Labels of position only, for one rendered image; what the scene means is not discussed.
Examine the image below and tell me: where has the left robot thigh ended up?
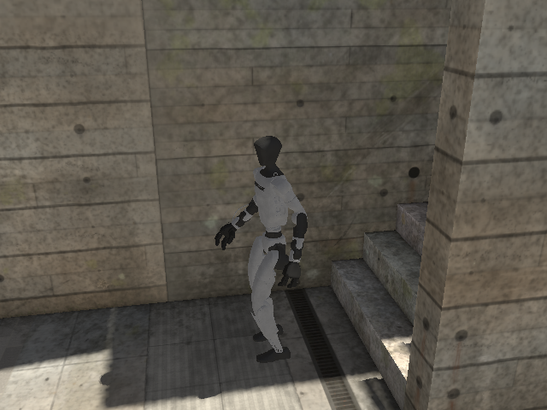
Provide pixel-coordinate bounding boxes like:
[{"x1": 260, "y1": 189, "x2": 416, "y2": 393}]
[{"x1": 251, "y1": 245, "x2": 289, "y2": 317}]

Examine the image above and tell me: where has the right robot hand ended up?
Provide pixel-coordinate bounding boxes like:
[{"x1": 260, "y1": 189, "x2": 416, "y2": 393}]
[{"x1": 215, "y1": 222, "x2": 237, "y2": 250}]

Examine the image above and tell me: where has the right robot forearm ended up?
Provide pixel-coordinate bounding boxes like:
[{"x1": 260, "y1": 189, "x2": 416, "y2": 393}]
[{"x1": 232, "y1": 198, "x2": 258, "y2": 229}]

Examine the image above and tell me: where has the left robot forearm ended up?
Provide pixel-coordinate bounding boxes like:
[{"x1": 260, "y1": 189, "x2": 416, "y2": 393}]
[{"x1": 289, "y1": 213, "x2": 308, "y2": 263}]

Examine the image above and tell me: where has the left robot upper arm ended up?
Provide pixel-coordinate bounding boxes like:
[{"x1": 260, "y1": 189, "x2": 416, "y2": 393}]
[{"x1": 271, "y1": 177, "x2": 308, "y2": 224}]

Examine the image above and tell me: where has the right robot shin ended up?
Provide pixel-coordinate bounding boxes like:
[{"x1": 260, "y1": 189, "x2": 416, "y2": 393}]
[{"x1": 265, "y1": 297, "x2": 274, "y2": 319}]

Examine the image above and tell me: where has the right robot upper arm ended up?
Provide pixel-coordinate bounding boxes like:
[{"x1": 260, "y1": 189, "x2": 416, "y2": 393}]
[{"x1": 253, "y1": 167, "x2": 265, "y2": 206}]

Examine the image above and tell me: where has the left robot hand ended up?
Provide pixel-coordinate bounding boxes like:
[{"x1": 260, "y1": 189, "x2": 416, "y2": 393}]
[{"x1": 278, "y1": 261, "x2": 301, "y2": 288}]

